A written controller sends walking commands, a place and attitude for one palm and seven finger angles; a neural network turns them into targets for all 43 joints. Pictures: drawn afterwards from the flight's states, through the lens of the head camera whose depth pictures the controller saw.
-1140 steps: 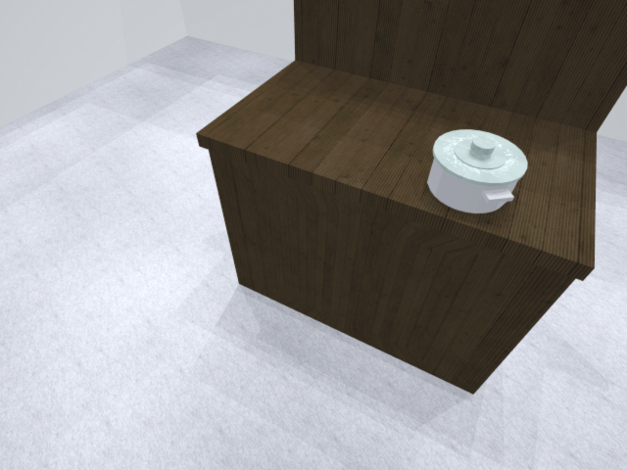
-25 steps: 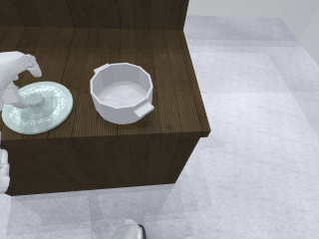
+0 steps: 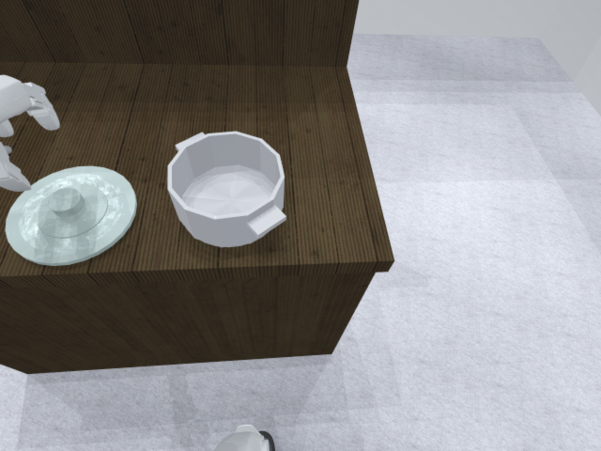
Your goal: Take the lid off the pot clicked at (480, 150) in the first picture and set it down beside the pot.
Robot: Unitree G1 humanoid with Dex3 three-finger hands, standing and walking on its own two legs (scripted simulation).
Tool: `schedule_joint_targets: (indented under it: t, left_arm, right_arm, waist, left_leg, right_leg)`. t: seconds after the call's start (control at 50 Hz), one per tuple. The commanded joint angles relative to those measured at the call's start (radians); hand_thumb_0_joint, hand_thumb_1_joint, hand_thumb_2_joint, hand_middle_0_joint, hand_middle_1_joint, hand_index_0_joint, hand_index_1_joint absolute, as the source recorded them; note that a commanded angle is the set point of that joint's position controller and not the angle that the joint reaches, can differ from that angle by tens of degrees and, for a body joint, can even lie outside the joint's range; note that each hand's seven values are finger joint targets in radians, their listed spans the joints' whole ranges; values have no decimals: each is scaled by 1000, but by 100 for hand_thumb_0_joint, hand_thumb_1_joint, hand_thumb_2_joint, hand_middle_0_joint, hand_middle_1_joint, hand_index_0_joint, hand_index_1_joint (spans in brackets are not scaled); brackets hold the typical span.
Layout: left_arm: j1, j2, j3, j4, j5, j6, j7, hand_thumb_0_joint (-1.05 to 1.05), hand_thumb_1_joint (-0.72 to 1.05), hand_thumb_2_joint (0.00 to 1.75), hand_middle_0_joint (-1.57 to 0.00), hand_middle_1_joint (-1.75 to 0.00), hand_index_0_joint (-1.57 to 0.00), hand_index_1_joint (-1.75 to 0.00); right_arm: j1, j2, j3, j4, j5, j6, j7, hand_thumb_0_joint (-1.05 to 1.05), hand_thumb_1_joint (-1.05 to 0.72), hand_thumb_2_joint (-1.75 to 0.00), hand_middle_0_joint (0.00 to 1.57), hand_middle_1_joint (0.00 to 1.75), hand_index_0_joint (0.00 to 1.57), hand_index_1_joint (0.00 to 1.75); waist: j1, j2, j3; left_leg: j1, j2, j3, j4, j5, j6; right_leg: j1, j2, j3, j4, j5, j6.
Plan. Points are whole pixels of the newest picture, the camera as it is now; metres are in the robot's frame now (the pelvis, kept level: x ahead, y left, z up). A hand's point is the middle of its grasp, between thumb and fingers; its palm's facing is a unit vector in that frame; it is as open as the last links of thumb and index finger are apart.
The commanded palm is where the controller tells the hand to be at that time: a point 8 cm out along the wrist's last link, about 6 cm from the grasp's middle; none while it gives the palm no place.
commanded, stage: raise the empty hand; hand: left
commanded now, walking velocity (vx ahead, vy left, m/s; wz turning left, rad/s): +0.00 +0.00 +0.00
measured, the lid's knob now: (66, 202) +0.47 +0.35 +0.00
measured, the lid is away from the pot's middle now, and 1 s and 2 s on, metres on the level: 0.25 0.25 0.25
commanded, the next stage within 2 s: draw the hand back to the body in 0.22 s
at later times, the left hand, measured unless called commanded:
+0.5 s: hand (1, 147) +0.44 +0.34 +0.15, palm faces -0.38 -0.12 -0.92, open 11.1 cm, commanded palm +0.44 +0.33 +0.22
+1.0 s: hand (46, 137) +0.42 +0.27 +0.18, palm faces +0.31 -0.85 -0.43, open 11.1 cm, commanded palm +0.36 +0.31 +0.21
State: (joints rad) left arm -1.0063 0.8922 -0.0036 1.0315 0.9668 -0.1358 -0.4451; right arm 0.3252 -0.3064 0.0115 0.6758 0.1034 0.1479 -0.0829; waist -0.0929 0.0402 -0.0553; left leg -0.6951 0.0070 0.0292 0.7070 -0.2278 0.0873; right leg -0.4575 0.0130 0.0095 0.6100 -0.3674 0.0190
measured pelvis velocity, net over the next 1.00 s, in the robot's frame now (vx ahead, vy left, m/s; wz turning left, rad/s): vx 0.01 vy -0.02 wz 0.00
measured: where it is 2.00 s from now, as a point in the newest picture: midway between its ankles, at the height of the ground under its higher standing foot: outside the picture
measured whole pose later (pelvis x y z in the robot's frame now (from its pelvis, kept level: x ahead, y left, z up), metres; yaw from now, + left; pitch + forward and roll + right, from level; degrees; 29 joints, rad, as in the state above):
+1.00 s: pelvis +0.01 -0.02 +0.02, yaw +0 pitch +3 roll -2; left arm -0.58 0.58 0.27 0.62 0.09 -0.14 -0.04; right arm 0.23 -0.24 0.07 0.61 0.08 0.04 -0.07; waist -0.01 0.01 0.03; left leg -0.40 0.00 0.04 0.51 -0.17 0.05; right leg -0.18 0.01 0.02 0.43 -0.31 0.00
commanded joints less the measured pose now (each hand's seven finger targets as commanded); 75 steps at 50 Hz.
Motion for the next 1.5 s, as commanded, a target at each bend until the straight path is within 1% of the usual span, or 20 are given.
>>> schedule_joint_targets:
  t: [0.0,0.08,0.16,0.22,0.3,0.32,0.52,0.56,0.78,0.8,0.82,0.84,0.88,0.96,1.02,1.1,1.2,1.3,1.4,1.48]
  left_arm:
    - [-434,328,95,-160,-17,3,22,0,-7,76,-40,-77,-40,-77]
    - [-488,308,69,-246,-17,-1,8,0,-7,76,-40,-77,-40,-77]
    - [-450,315,75,-147,-24,12,-5,0,-7,76,-40,-77,-40,-77]
    - [-489,263,21,-177,-23,13,-11,0,-7,76,-40,-77,-40,-77]
    - [-507,342,87,-224,-22,-7,-6,0,-7,76,-40,-77,-40,-77]
    - [-484,293,55,-196,-24,-2,-8,0,-7,76,-40,-77,-40,-77]
    - [-335,376,195,-368,-42,-20,10,0,-7,76,-40,-77,-40,-77]
    - [-281,338,179,-327,-56,-8,7,0,-7,76,-40,-77,-40,-77]
    - [-143,286,184,-522,-103,4,14,0,-7,76,-40,-77,-40,-77]
    - [-237,6,289,-567,-687,-42,182,0,-7,76,-40,-77,-40,-77]
    - [-144,-14,250,-558,-741,-51,273,0,-7,76,-40,-77,-40,-77]
    - [-72,-41,283,-542,-831,-51,338,0,-7,76,-40,-77,-40,-77]
    - [9,1,362,-498,-912,-37,423,0,-7,76,-40,-77,-40,-77]
    - [2,10,430,-737,-963,-63,509,0,1,77,-38,-74,-38,-74]
    - [169,-38,453,-799,-990,-61,533,0,8,78,-37,-70,-37,-70]
    - [324,-65,481,-824,-1014,-45,540,0,18,79,-35,-65,-35,-65]
    - [411,-80,493,-937,-1028,-39,544,0,30,81,-32,-59,-32,-59]
    - [513,-124,477,-941,-1044,-16,543,0,42,83,-30,-54,-30,-54]
    - [557,-108,502,-1040,-1049,-24,545,0,54,85,-27,-48,-27,-48]
    - [650,-132,508,-1061,-1056,-30,545,0,63,86,-25,-43,-25,-43]
  right_arm:
    - [72,-198,-63,-71,-2,-7,-3,0,-90,-90,20,30,20,30]
    - [52,-188,-61,-89,-1,-4,4,0,-90,-90,20,30,20,30]
    - [58,-195,-62,-76,4,8,7,0,-90,-90,20,30,20,30]
    - [54,-194,-63,-72,3,12,10,0,-90,-90,20,30,20,30]
    - [48,-194,-61,-76,0,12,6,0,-90,-90,20,30,20,30]
    - [46,-188,-62,-78,1,13,8,0,-90,-90,20,30,20,30]
    - [-8,-169,-72,-132,-4,36,34,0,-90,-90,20,30,20,30]
    - [-22,-167,-71,-135,0,42,38,0,-90,-90,20,30,20,30]
    - [-108,-146,-66,-177,-2,49,49,0,-90,-90,20,30,20,30]
    - [-7,-82,-49,-245,2,-24,34,0,-90,-90,20,30,20,30]
    - [-54,-108,-25,-219,-8,-61,19,0,-90,-90,20,30,20,30]
    - [-75,-111,-24,-221,-14,-88,3,0,-90,-90,20,30,20,30]
    - [-76,-133,-19,-180,-22,-114,-9,0,-90,-90,20,30,20,30]
    - [-108,-124,-21,-165,-43,-181,2,0,-90,-90,20,30,20,30]
    - [-127,-114,-22,-160,-50,-213,15,0,-90,-90,20,30,20,30]
    - [-134,-115,-33,-156,-53,-223,24,0,-90,-90,20,30,20,30]
    - [-158,-111,-43,-155,-49,-236,26,0,-90,-90,20,30,20,30]
    - [-176,-107,-51,-139,-44,-228,25,0,-90,-90,20,30,20,30]
    - [-212,-96,-49,-139,-45,-234,21,0,-90,-90,20,30,20,30]
    - [-226,-91,-52,-136,-46,-241,23,0,-90,-90,20,30,20,30]
  waist:
    - [-7,97,-381]
    - [4,162,-418]
    - [-8,85,-351]
    - [-15,98,-352]
    - [-3,121,-417]
    - [-8,120,-384]
    - [31,155,-446]
    - [25,109,-382]
    - [40,108,-351]
    - [0,118,-266]
    - [19,99,-250]
    - [28,50,-242]
    - [43,-36,-225]
    - [65,170,-283]
    - [81,183,-247]
    - [85,81,-195]
    - [89,77,-209]
    - [87,-10,-143]
    - [98,34,-154]
    - [109,2,-129]
  left_leg:
    - [619,3,-78,-60,216,-9]
    - [675,9,-84,-64,277,-13]
    - [607,0,-77,-73,171,-6]
    - [624,2,-78,-75,161,-6]
    - [644,0,-73,-63,223,-5]
    - [633,-2,-74,-67,208,-6]
    - [684,-3,-77,-77,300,-1]
    - [631,-9,-67,-94,243,1]
    - [655,-10,-72,-149,206,5]
    - [799,54,-118,-211,-26,-29]
    - [829,87,-189,-267,-153,-41]
    - [789,85,-190,-291,-188,-39]
    - [714,73,-142,-299,-152,-39]
    - [800,66,-109,-300,40,-65]
    - [782,58,-85,-300,135,-72]
    - [728,50,-44,-290,194,-65]
    - [745,30,-3,-261,266,-50]
    - [694,13,29,-247,269,-36]
    - [708,-2,44,-236,270,-31]
    - [701,-4,48,-233,281,-30]
  right_leg:
    - [-201,73,-75,-90,184,-60]
    - [-193,70,-79,-87,191,-66]
    - [-191,72,-80,-103,162,-62]
    - [-210,71,-79,-103,148,-61]
    - [-171,70,-76,-93,192,-63]
    - [-185,71,-80,-98,180,-64]
    - [-112,67,-84,-108,212,-68]
    - [-103,66,-85,-122,206,-66]
    - [-39,55,-89,-159,199,-69]
    - [-89,51,-82,-189,106,-93]
    - [-93,43,-67,-188,52,-92]
    - [-51,35,-47,-206,61,-87]
    - [41,25,-26,-244,101,-76]
    - [134,23,-21,-260,217,-78]
    - [194,24,-27,-267,284,-76]
    - [235,27,-33,-272,346,-67]
    - [267,24,-23,-273,433,-57]
    - [279,18,-15,-274,516,-41]
    - [314,4,-2,-275,586,-32]
    - [331,-4,-3,-272,641,-26]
